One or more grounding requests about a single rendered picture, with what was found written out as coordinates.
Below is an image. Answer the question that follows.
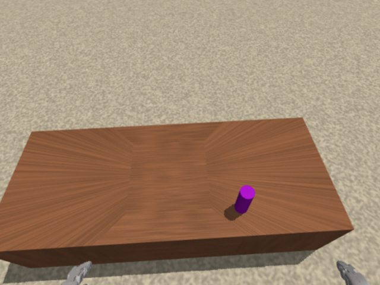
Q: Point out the left robot hand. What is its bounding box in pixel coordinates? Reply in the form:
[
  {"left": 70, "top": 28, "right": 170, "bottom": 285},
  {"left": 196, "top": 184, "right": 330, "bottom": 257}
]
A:
[{"left": 61, "top": 261, "right": 92, "bottom": 285}]

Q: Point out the right robot hand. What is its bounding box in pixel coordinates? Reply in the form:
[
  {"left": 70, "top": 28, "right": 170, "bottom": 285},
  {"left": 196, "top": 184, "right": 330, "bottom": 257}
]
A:
[{"left": 337, "top": 261, "right": 370, "bottom": 285}]

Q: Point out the can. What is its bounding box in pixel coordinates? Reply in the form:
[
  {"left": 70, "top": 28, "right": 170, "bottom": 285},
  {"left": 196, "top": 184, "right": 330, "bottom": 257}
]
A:
[{"left": 235, "top": 185, "right": 255, "bottom": 214}]

